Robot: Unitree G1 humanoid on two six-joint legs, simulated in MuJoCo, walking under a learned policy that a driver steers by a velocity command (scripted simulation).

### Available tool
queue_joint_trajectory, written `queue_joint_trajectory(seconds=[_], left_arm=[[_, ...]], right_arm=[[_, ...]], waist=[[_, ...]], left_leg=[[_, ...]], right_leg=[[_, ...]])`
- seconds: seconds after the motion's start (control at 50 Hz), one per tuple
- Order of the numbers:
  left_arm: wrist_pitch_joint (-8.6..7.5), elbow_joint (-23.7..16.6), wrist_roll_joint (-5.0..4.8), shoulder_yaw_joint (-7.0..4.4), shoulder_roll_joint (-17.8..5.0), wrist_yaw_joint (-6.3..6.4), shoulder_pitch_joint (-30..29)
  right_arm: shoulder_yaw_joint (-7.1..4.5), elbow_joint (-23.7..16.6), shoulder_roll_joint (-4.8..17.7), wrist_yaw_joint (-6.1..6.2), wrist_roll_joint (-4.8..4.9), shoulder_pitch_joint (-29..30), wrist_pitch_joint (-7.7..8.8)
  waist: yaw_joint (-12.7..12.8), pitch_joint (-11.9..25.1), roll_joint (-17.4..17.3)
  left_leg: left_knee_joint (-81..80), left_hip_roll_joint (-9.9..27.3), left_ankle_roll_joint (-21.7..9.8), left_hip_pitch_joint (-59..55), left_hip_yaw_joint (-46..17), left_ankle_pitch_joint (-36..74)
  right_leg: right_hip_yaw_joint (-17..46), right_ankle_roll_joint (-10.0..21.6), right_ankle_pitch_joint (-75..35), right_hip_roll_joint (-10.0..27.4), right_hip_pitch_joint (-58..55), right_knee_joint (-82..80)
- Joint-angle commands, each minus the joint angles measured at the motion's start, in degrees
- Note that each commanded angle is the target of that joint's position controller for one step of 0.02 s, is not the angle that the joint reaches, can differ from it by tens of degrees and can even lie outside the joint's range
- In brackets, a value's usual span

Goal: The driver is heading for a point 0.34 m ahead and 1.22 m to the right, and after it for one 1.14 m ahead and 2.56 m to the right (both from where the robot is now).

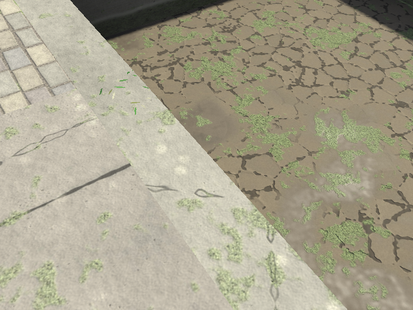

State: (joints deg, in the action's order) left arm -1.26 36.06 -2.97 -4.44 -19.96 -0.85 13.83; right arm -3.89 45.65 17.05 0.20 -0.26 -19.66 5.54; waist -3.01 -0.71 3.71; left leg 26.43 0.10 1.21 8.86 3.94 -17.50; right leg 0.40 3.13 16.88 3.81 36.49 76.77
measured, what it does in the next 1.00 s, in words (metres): walks ahead, turning right: right foot, then left foot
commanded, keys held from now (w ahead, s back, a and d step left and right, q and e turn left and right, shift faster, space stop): w+e+shift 0.06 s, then e+shift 0.94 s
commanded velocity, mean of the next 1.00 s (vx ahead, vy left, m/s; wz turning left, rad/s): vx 0.29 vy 0.00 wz -0.98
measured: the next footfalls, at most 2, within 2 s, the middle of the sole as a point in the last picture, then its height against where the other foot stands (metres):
right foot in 0.24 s outside the picture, level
left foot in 0.66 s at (184, 281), level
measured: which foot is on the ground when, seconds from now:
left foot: down 0.00-0.24, up 0.26-0.64, down 0.66-1.00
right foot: up 0.00-0.22, down 0.24-0.66, up 0.68-1.00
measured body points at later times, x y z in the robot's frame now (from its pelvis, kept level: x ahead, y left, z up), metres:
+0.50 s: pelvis +0.33 +0.01 -0.01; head +0.38 -0.02 +0.44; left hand +0.56 +0.21 -0.10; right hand +0.40 -0.32 -0.09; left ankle +0.53 +0.14 -0.66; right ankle +0.38 -0.08 -0.73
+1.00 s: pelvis +0.43 +0.08 +0.00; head +0.45 +0.05 +0.45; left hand +0.74 +0.13 -0.09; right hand +0.29 -0.20 -0.10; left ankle +0.58 +0.09 -0.73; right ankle +0.31 +0.01 -0.67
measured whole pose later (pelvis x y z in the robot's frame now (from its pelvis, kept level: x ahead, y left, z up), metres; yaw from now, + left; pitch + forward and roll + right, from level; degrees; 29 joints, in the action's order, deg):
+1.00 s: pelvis +0.43 +0.08 +0.00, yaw -59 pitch +0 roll +1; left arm 7.6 31.1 -2.5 -4.4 -17.6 2.3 15.8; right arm -3.2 40.4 14.8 1.9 -1.3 -6.9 -2.3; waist 0.5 -3.6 0.4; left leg 27.4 4.1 -0.8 19.3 8.6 -7.9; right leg 0.6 -3.8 24.8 3.4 28.5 61.3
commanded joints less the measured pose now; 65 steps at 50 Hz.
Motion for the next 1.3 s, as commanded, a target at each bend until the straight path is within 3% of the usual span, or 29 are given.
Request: queue_joint_trajectory(seconds=[0.02,0.12,0.16,0.2,0.22,0.24,0.26,0.28,0.3,0.32,0.34,0.4,0.46,0.54,0.64,0.66,0.68,0.7,0.72,0.76,0.82,0.96,1.08,1.1,1.12,1.14,1.16,1.22,1.3], left_arm=[[0.15,-6.7,0.11,1.53,3.5,-1.23,-3.1],[-1.45,-8.4,2.57,1.78,3.0,-3.51,-12.7],[-2.24,-7.4,2.43,0.65,1.1,-4.93,-10.6],[-1.66,-4.9,1.52,-1.8,-3.5,-5.01,1.9],[-0.95,-1.9,1.4,-4.19,-7.7,-4.06,13.8],[-0.39,0.3,1.61,-4.39,-9.1,-1.84,15.7],[-0.95,-4.2,5.27,-3.5,-13.8,-0.81,6.9],[-0.9,-7.2,6.36,-3.79,-11.9,-0.91,5.1],[-0.68,-7.9,5.5,-3.69,-11.0,-1.04,1.4],[-0.31,-7.5,3.8,-2.94,-8.1,-0.82,-0.8],[-0.44,-7.6,3.26,-2.17,-5.7,-0.53,-2.6],[0.4,-7.4,4.49,-2.01,-5.0,0.47,-4.2],[2.74,-6.5,3.75,-2.35,-5.8,2.86,-3.0],[6.54,-7.7,1.7,-2.3,-5.8,5.15,-3.5],[7.09,-9.4,1.64,-1.47,-3.0,4.94,-4.0],[7.07,-9.3,1.53,-0.47,0.7,4.47,-0.3],[7.21,-9.9,0.64,-0.74,0.8,4.14,6.5],[6.4,-10.2,1.2,-1.98,-4.1,3.64,7.1],[6.55,-8.7,0.48,-3.28,-8.5,3.7,4.1],[7.99,-7.2,0.91,-3.43,-7.2,4.56,5.8],[8.38,-7.5,0.79,-2.68,-4.8,4.36,6.0],[7.89,-11.1,0.65,-0.62,-1.2,3.05,-1.6],[7.49,-5.0,0.73,-1.48,-1.2,1.94,8.7],[7.44,-2.8,1.29,-2.0,-1.4,2.09,13.1],[7.23,-3.0,2.11,-3.53,-6.5,2.76,14.8],[6.34,-5.0,3.93,-4.38,-12.9,2.84,12.1],[4.86,-5.6,5.65,-4.43,-12.6,2.55,8.6],[3.55,-5.7,1.76,-1.93,-5.6,3.46,3.8],[2.25,-6.6,2.09,-0.05,-2.9,4.06,4.8]], right_arm=[[-0.08,-2.3,1.8,0.18,0.27,3.3,1.21],[-0.66,-1.6,7.4,1.96,0.0,5.0,1.14],[-1.51,-0.9,11.3,2.8,0.03,1.0,1.16],[-2.27,-1.3,13.8,3.66,0.84,1.0,0.04],[-2.13,-2.5,13.3,3.39,1.01,4.0,0.2],[-1.02,-2.7,8.4,2.58,1.08,4.2,0.61],[1.29,-4.7,2.5,1.64,-0.9,-8.1,1.74],[0.81,-5.8,9.3,0.71,-0.06,-6.0,2.59],[0.34,-7.4,11.5,1.01,1.04,0.7,2.3],[0.49,-8.1,10.3,1.82,0.78,3.4,1.18],[0.51,-6.8,10.1,2.22,0.03,2.1,-0.09],[0.34,-6.0,9.1,2.64,-0.73,2.5,-2.5],[1.98,-6.9,4.6,2.84,-1.2,6.6,-2.49],[2.86,-8.3,3.6,1.67,-0.09,12.6,-3.73],[0.58,-6.3,7.0,-0.03,-0.41,9.8,-2.13],[0.13,-6.0,8.8,0.15,-1.43,8.8,-2.12],[-0.55,-6.4,11.8,-0.24,-3.17,10.2,-3.08],[-0.89,-7.5,11.8,-0.62,-3.44,12.2,-3.48],[-0.17,-9.2,8.2,-0.47,-2.65,15.8,-3.79],[0.43,-10.2,5.9,0.54,-0.8,19.2,-4.6],[0.48,-9.7,5.1,2.15,-1.21,17.8,-5.27],[-2.18,-8.3,7.5,2.03,-1.11,11.2,-7.52],[-3.54,-8.3,8.4,1.52,0.96,17.2,-7.38],[-3.32,-7.7,6.4,1.66,1.76,17.2,-7.75],[-2.83,-7.5,3.4,1.41,1.69,15.3,-8.15],[-2.42,-12.4,2.6,1.96,0.43,21.0,-6.98],[-2.98,-13.5,4.5,2.51,0.99,24.7,-6.31],[-4.18,-10.7,6.6,2.74,-0.11,18.5,-5.9],[-2.65,-12.1,3.4,0.79,0.0,20.8,-4.45]], waist=[[2.4,-2.9,-6.9],[1.8,-8.2,-1.6],[3.0,-3.9,-5.8],[10.7,3.3,-12.3],[17.5,8.1,-11.6],[16.3,4.9,0.2],[4.0,15.5,14.1],[8.4,29.7,6.8],[7.6,23.8,-0.2],[4.8,15.4,-8.0],[2.4,10.4,-10.1],[0.4,5.1,-5.2],[0.9,9.9,-4.5],[2.5,11.0,2.8],[1.1,6.2,8.4],[2.6,8.2,-0.1],[6.9,8.9,-17.1],[7.4,8.1,-22.2],[6.3,3.9,-15.6],[6.9,1.2,-11.8],[5.9,1.0,-11.5],[0.4,4.4,-14.4],[5.8,7.8,-12.9],[7.4,6.9,-8.5],[6.8,2.0,7.2],[5.8,0.6,18.3],[6.3,0.7,11.9],[2.5,2.1,3.7],[3.3,3.2,3.6]], left_leg=[[-13.5,15.8,-8.5,-6.8,-11.8,14.0],[-14.2,10.1,-3.9,2.1,5.6,33.3],[-7.0,9.6,-1.2,-0.3,7.4,55.5],[10.7,11.8,-0.2,-0.6,6.7,74.7],[25.9,10.9,0.6,7.2,6.0,69.0],[48.8,-0.1,2.9,18.8,6.7,8.6],[69.8,-5.3,3.9,30.8,-3.4,-20.1],[71.8,-3.9,2.4,31.1,-14.2,-14.4],[67.4,-2.8,0.9,31.9,-14.0,-10.7],[62.4,-1.3,0.5,33.5,-13.5,-9.2],[58.4,-0.3,0.7,31.7,-13.8,-7.8],[46.0,0.9,2.2,24.3,-12.6,-7.1],[33.6,-2.1,3.5,20.4,-10.7,1.9],[20.3,-4.9,3.7,15.3,-11.9,9.9],[1.9,-0.7,1.5,4.3,-14.1,16.3],[-1.9,9.1,-2.3,-2.2,-20.4,21.4],[-3.9,20.7,-11.2,-3.9,-32.9,33.1],[-9.2,24.1,-14.9,1.4,-42.2,22.1],[-10.1,20.2,-13.7,5.7,-35.2,11.0],[-10.8,14.5,-10.7,9.5,-24.7,2.1],[-10.5,11.5,-11.0,8.1,-14.8,5.8],[-9.8,17.8,-13.7,-3.4,-10.2,5.0],[-4.4,18.6,-8.3,5.5,-0.7,2.8],[2.8,15.9,-5.1,10.6,1.9,0.1],[19.7,9.2,0.4,23.6,6.7,-10.3],[31.9,0.7,2.6,38.4,-0.2,-20.1],[39.9,0.3,1.3,39.0,-7.3,-19.2],[42.1,1.8,0.0,38.8,-10.2,-1.7],[34.5,-1.1,2.0,34.9,-8.6,8.8]], right_leg=[[5.7,0.0,-4.5,5.8,15.0,-2.4],[-5.1,0.4,-25.9,-0.1,1.7,-29.6],[-10.3,1.2,-27.4,-6.8,-10.5,-34.6],[-9.9,4.2,-21.0,-10.5,-25.4,-34.3],[-5.7,6.9,-25.0,-9.5,-41.5,-37.2],[3.3,9.5,-37.9,-3.6,-49.2,-46.9],[29.4,19.7,-69.1,10.6,-59.9,-40.9],[40.9,23.8,-52.6,15.8,-60.6,-49.5],[40.0,21.9,-36.3,12.4,-51.6,-53.3],[37.6,19.0,-25.0,9.6,-41.6,-55.9],[34.9,17.3,-23.9,8.1,-32.2,-56.9],[25.1,15.5,-34.1,2.3,-14.8,-56.5],[20.2,12.3,-42.9,-2.7,-12.9,-51.5],[23.8,7.1,-24.8,-5.2,-13.4,-51.1],[33.6,3.9,0.6,-5.4,-14.5,-47.1],[28.5,1.3,16.9,-9.4,-10.8,-35.8],[18.2,-1.2,27.2,-18.2,-5.2,-21.3],[15.3,-3.2,22.7,-14.5,-2.1,-10.4],[13.6,-4.4,16.3,-11.4,-1.1,-5.9],[10.9,-5.8,8.6,-10.1,-1.3,-0.6],[4.9,-7.5,3.4,-7.7,-1.5,2.6],[0.1,-7.2,8.7,0.4,0.3,-15.4],[-6.1,-0.9,1.9,-1.9,-21.5,-39.3],[-4.3,1.5,-1.5,-3.3,-27.2,-45.8],[14.1,6.4,-15.2,5.4,-31.0,-54.2],[35.7,16.6,-19.9,14.6,-28.5,-59.2],[35.5,19.0,-10.4,16.1,-24.5,-62.6],[28.3,10.8,14.7,8.3,-26.7,-60.5],[26.2,9.4,12.6,4.1,-26.1,-58.8]])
